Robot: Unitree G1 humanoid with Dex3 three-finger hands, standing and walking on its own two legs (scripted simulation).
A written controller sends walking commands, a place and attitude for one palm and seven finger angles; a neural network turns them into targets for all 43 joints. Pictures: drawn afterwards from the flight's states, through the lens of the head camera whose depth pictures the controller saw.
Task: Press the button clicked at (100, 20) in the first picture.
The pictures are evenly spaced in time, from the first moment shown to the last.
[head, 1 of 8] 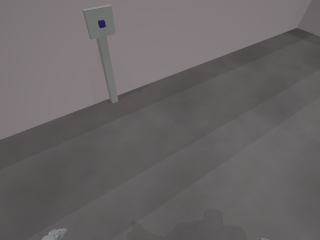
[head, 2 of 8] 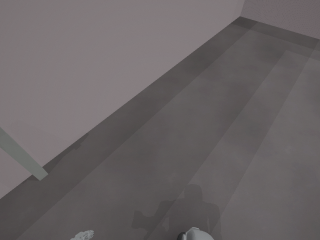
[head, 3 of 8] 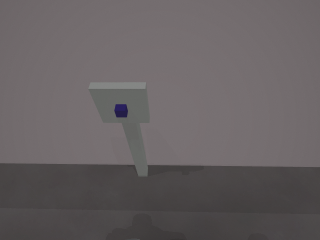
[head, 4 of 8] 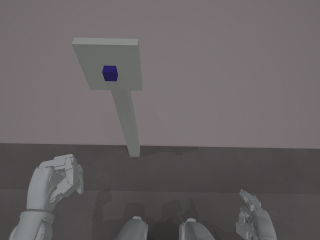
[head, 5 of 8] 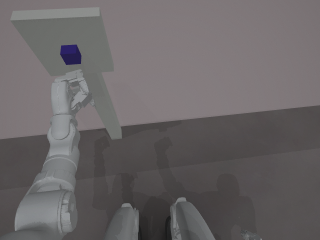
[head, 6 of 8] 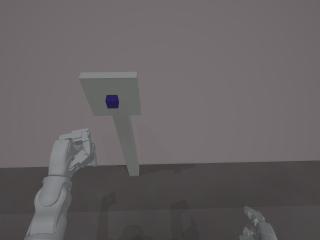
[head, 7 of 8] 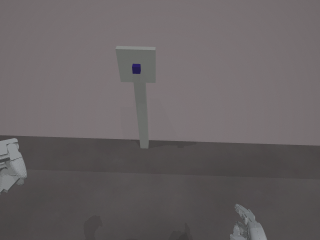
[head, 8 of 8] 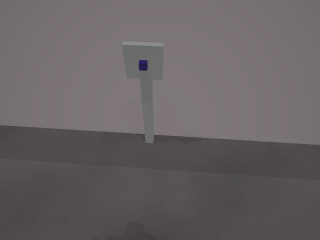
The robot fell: no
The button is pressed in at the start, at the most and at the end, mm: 0 13 0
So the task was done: yes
